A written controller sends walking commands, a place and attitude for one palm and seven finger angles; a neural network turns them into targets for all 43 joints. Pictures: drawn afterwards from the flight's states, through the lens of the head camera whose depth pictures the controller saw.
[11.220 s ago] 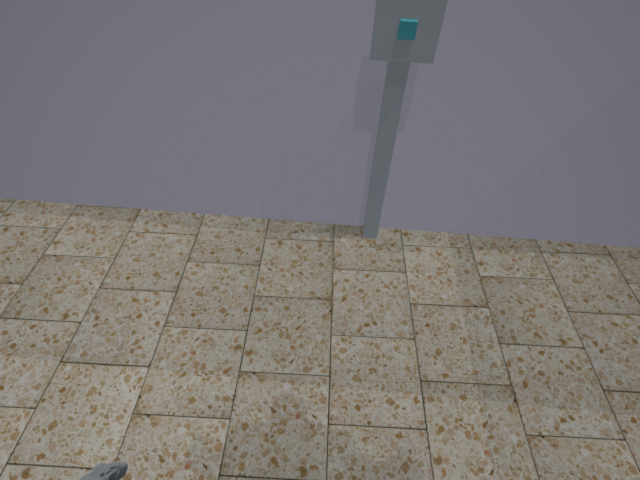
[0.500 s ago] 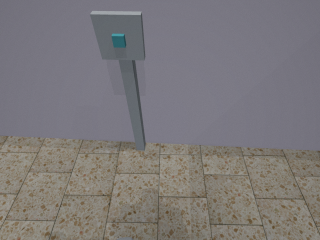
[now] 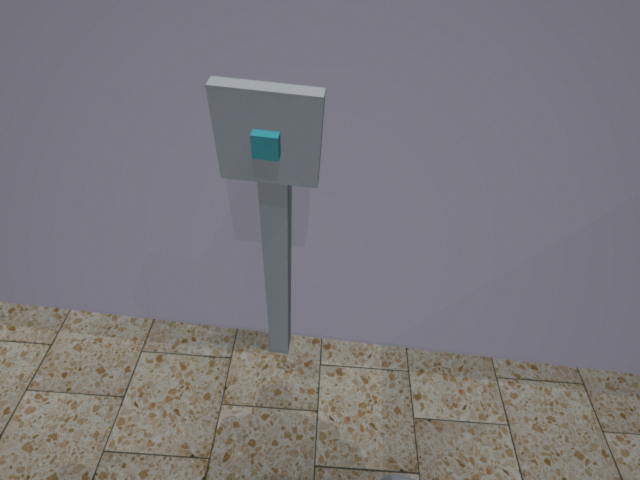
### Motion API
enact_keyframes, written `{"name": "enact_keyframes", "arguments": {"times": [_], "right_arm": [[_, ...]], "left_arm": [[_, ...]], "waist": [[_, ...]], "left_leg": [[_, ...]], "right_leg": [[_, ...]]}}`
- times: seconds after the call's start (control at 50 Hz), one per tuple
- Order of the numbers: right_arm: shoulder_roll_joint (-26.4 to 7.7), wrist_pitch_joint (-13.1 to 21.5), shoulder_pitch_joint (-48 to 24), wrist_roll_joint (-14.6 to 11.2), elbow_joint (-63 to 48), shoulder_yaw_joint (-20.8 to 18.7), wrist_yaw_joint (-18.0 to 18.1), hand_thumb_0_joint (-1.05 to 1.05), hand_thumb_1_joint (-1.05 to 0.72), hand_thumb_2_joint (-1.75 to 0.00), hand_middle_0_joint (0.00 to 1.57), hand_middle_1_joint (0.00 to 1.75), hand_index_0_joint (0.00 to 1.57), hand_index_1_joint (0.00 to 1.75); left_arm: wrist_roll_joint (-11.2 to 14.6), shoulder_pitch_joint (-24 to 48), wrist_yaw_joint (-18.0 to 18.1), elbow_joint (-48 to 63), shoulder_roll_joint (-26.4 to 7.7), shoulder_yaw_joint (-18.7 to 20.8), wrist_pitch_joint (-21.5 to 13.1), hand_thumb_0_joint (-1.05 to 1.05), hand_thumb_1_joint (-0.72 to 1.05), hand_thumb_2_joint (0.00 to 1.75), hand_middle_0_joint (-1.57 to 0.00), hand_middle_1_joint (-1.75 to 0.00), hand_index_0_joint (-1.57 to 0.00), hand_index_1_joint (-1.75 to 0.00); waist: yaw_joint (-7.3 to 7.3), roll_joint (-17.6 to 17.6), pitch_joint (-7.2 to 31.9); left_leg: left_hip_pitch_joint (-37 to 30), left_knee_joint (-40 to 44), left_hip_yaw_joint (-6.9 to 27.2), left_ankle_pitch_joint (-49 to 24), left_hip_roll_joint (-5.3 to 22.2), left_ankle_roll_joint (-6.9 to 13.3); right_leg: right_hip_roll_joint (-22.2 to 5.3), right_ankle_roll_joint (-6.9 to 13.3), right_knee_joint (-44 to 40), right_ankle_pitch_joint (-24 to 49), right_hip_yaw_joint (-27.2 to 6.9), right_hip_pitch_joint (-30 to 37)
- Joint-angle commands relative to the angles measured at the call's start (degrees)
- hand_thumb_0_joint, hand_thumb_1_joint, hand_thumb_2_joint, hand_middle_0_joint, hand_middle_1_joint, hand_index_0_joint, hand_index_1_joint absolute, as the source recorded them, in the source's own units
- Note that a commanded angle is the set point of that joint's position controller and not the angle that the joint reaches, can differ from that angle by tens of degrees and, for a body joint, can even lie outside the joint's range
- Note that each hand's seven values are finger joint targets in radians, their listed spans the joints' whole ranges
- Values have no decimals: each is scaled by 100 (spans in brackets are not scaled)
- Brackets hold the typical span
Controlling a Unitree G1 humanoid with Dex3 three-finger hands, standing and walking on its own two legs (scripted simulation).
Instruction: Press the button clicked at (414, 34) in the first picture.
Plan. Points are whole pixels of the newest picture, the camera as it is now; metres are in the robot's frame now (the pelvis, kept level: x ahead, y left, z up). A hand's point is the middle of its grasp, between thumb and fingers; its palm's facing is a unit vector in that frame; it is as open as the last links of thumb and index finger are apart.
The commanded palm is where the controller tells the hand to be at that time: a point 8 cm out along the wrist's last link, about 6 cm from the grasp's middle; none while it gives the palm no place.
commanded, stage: come to a stop and stand still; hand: left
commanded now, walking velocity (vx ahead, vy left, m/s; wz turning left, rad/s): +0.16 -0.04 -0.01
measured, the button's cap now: (266, 144) +0.59 +0.14 +0.09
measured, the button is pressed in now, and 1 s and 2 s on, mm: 0 0 0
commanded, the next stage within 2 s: look again from close up in 1.32 s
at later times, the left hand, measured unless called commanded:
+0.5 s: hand out of the picture +0.14 +0.16 -0.18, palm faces +0.06 -0.97 -0.25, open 7.3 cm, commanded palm none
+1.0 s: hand out of the picture +0.00 +0.20 -0.17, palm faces +0.03 -0.97 -0.23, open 7.3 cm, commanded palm none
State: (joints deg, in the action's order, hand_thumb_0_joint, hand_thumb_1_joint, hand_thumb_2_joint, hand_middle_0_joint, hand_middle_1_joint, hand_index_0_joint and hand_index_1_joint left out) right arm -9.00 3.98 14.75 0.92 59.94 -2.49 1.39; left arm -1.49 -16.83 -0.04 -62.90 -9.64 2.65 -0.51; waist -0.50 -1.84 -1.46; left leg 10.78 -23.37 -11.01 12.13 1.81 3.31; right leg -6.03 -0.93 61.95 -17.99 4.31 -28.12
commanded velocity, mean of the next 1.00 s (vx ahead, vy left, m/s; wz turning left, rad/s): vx -0.08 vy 0.04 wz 0.00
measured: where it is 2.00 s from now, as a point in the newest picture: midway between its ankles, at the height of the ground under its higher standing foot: outside the picture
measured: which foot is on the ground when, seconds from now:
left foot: down 0.00-0.24, up 0.26-0.58, down 0.60-1.00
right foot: up 0.00-0.20, down 0.22-0.60, up 0.62-0.88, down 0.90-1.00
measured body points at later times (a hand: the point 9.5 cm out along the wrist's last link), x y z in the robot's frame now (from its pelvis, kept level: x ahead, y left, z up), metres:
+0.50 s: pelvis +0.05 -0.02 -0.01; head +0.09 -0.03 +0.43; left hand +0.13 +0.21 -0.16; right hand +0.11 -0.27 -0.17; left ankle +0.02 +0.11 -0.70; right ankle +0.14 -0.16 -0.74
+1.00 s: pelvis +0.02 +0.02 +0.00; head +0.03 +0.01 +0.45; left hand +0.00 +0.25 -0.15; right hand +0.05 -0.21 -0.17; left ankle +0.03 +0.12 -0.74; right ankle -0.02 -0.09 -0.74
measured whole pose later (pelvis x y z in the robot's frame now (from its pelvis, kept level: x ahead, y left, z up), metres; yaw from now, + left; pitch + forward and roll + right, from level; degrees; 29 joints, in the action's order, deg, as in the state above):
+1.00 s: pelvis +0.02 +0.02 +0.00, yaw +0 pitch -1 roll +1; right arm -10.1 -0.2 12.8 -0.1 62.5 -1.6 1.7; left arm -0.3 -17.6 2.2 -64.7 -8.2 -0.4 0.2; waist 0.1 1.5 -1.4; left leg 11.3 -23.3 -5.0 11.5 -0.9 1.6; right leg -1.0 0.7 25.7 -16.6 1.7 -8.6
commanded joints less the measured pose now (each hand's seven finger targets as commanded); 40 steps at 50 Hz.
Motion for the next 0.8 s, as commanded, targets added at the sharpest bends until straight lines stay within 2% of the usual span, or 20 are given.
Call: {"name": "enact_keyframes", "arguments": {"times": [0.0, 0.08, 0.14, 0.16, 0.18, 0.2, 0.22, 0.24, 0.26, 0.32, 0.38, 0.46, 0.52, 0.54, 0.56, 0.58, 0.6, 0.64, 0.66, 0.78], "right_arm": [[-594, 33, 619, 1, 41, -58, 17, 0, -90, -90, 20, 30, 20, 30], [-537, -43, 674, 43, 204, -33, 41, 0, -90, -90, 20, 30, 20, 30], [-574, -148, 594, 17, 325, -42, 74, 0, -90, -90, 20, 30, 20, 30], [-534, -173, 597, -16, 357, -41, 65, 0, -90, -90, 20, 30, 20, 30], [-359, -193, 696, -53, 352, -38, 48, 0, -90, -90, 20, 30, 20, 30], [-237, -263, 921, -94, 332, -64, 10, 0, -90, -90, 20, 30, 20, 30], [-146, -364, 1039, -96, 342, -90, 4, 0, -90, -90, 20, 30, 20, 30], [-164, -470, 1016, -81, 316, -126, 27, 0, -90, -90, 20, 30, 20, 30], [-314, -538, 791, -78, 210, -152, 49, 0, -90, -90, 20, 30, 20, 30], [-342, -617, 404, -67, 38, -199, 25, 0, -90, -90, 20, 30, 20, 30], [-312, -722, 326, -33, -138, -205, -52, 0, -90, -90, 20, 30, 20, 30], [-338, -660, 324, -34, -297, -184, -111, 0, -90, -90, 20, 30, 20, 30], [-425, -564, 701, -27, -248, -163, -114, 0, -90, -90, 20, 30, 20, 30], [-550, -518, 846, -15, -232, -160, -115, 0, -90, -90, 20, 30, 20, 30], [-882, -489, 735, 27, -345, -220, -117, 0, -90, -90, 20, 30, 20, 30], [-1386, -499, 337, 83, -634, -289, -96, 0, -90, -90, 20, 30, 20, 30], [-1386, -504, -167, 93, -729, -277, -35, 0, -90, -90, 20, 30, 20, 30], [-1070, -493, -810, 102, -805, -132, 19, 0, -90, -90, 20, 30, 20, 30], [-973, -448, -864, 54, -781, -92, 23, 0, -90, -90, 20, 30, 20, 30], [-870, -343, 83, 6, -329, -72, 81, 0, -90, -90, 20, 30, 20, 30]], "left_arm": [[-3, -109, -18, 279, -102, 37, -8, 0, 90, 90, -20, -30, -20, -30], [39, 345, 33, 412, -22, -36, -11, 0, 90, 90, -20, -30, -20, -30], [46, 34, 112, 266, -113, -70, -29, 0, 90, 90, -20, -30, -20, -30], [49, -238, 142, 193, -312, -49, -61, 0, 90, 90, -20, -30, -20, -30], [31, -397, 195, 143, -658, -2, -93, 0, 90, 90, -20, -30, -20, -30], [36, -325, 226, 189, -929, 30, -95, 0, 90, 90, -20, -30, -20, -30], [54, -339, 227, 210, -1126, 72, -68, 0, 90, 90, -20, -30, -20, -30], [42, -375, 245, 223, -1243, 152, -98, 0, 90, 90, -20, -30, -20, -30], [56, -409, 280, 216, -1171, 168, -86, 0, 90, 90, -20, -30, -20, -30], [-4, 123, 359, 496, -1139, 254, 31, 0, 90, 90, -20, -30, -20, -30], [-37, 572, 367, 757, -1130, 280, 90, 0, 90, 90, -20, -30, -20, -30], [-97, 766, 293, 914, -1206, 303, 143, 0, 90, 90, -20, -30, -20, -30], [-60, 929, 238, 970, -1246, 314, 225, 0, 90, 90, -20, -30, -20, -30], [-7, 903, 211, 1000, -1099, 261, 266, 0, 90, 90, -20, -30, -20, -30], [46, 783, 178, 1052, -797, 194, 311, 0, 90, 90, -20, -30, -20, -30], [77, 804, 158, 1176, -511, 165, 356, 0, 90, 90, -20, -30, -20, -30], [29, 925, 189, 1101, -660, 180, 433, 0, 90, 90, -20, -30, -20, -30], [-14, 439, 120, 831, -706, 244, 427, 0, 90, 90, -20, -30, -20, -30], [-8, 150, 93, 690, -688, 225, 379, 0, 90, 90, -20, -30, -20, -30], [58, 349, 127, 623, -432, -79, 168, 0, 90, 90, -20, -30, -20, -30]], "waist": [[14, 715, -75], [82, 849, -237], [-59, 829, -19], [-180, 618, 45], [-175, 77, 163], [-35, -262, 231], [3, -433, 234], [-96, -1230, 646], [-237, -1598, 680], [-185, -561, 713], [-58, -790, 689], [-23, -1154, 590], [217, -1042, 521], [292, -457, 462], [273, 837, 210], [270, 2145, -276], [227, 2108, -481], [-195, 1487, -626], [-271, 1226, -421], [186, 969, 232]], "left_leg": [[-406, 1233, 1089, -1458, 1523, 526], [-318, 813, 842, -2665, 1441, 527], [-343, 126, 646, -2856, 1198, 221], [-202, -146, 595, -2352, 1027, 8], [293, -420, 498, -1203, 728, -237], [735, -679, 429, 371, 364, -385], [752, -1146, 387, 1200, 99, -461], [821, -2152, 384, 2155, 23, -536], [901, -2968, 711, 2543, 14, -519], [1488, -4115, 1237, 2122, -27, -543], [1255, -3767, 1183, 1742, -16, -628], [743, -2666, 935, 1495, -54, -581], [-172, -904, 651, 616, -137, -532], [-547, -156, 767, 345, -47, -507], [-319, 636, 1853, 1004, 697, -290], [969, 1495, 3080, 1625, 1755, 136], [1801, 1707, 3215, 1850, 1820, 311], [1855, 1417, 2302, 1651, 1188, 265], [1471, 1275, 2007, 1228, 1038, 277], [-777, 684, 2044, -1716, 1204, 648]], "right_leg": [[-176, -122, -386, 393, -146, -450], [-56, -113, -1874, 350, -7, 172], [155, -92, -3159, 1038, 163, 1176], [66, -89, -3734, 1798, 92, 1638], [-372, 29, -3647, 3443, -457, 2233], [-1091, 385, -3459, 4825, -1020, 2522], [-1564, 742, -3483, 5705, -1097, 2430], [-1808, 1109, -3677, 6185, -1399, 2573], [-1941, 1331, -3812, 6342, -1619, 2346], [-1811, 1357, -3678, 5523, -1287, 2363], [-1567, 1125, -3926, 4129, -935, 1770], [-1301, 962, -4243, 1946, -968, 1273], [-976, 614, -4031, 406, -890, 692], [-693, 401, -3597, -171, -712, 355], [-112, 131, -2656, -888, -360, -217], [478, -84, -1535, -1221, -27, -245], [379, -35, -861, -1091, -679, 128], [532, 20, -5, -509, -704, 248], [510, 2, 107, -384, -632, 244], [316, -106, -2211, -852, -339, 473]]}}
